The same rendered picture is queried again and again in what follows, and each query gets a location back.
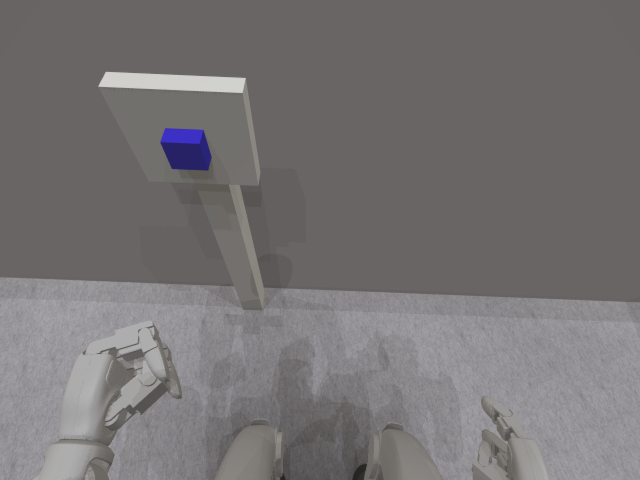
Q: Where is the robot thigh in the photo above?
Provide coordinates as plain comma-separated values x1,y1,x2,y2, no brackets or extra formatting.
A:
214,425,284,480
367,429,443,480

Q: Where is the right robot hand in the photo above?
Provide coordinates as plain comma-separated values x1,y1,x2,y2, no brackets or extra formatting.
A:
472,396,551,480

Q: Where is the button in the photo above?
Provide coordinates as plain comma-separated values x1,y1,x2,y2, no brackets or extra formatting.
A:
160,128,211,171

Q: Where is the robot left thigh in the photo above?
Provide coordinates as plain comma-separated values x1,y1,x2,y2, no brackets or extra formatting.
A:
214,425,284,480

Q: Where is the panel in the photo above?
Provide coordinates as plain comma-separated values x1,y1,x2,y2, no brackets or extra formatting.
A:
98,72,265,311

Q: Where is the left robot hand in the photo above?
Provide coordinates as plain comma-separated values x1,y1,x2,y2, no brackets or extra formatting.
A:
58,320,182,446

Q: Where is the left robot forearm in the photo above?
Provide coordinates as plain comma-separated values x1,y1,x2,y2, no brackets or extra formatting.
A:
32,440,115,480

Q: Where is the robot right thigh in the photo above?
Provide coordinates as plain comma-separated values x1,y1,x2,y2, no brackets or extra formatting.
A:
367,429,443,480

